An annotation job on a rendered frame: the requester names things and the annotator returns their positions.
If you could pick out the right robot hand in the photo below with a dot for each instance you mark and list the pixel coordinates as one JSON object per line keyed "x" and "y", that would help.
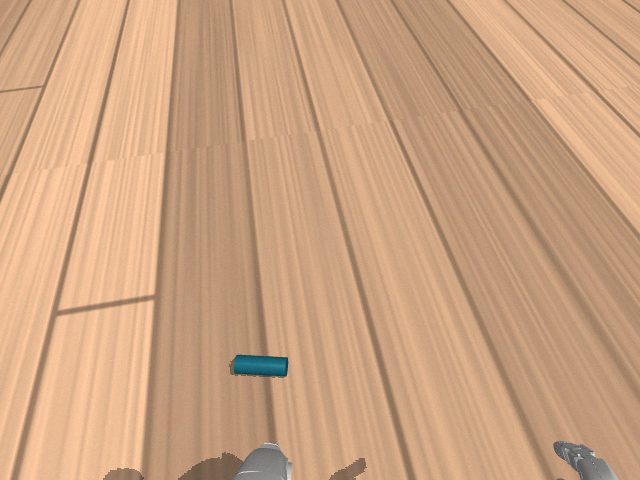
{"x": 583, "y": 460}

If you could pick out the can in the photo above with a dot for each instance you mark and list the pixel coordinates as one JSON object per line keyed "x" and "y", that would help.
{"x": 261, "y": 365}

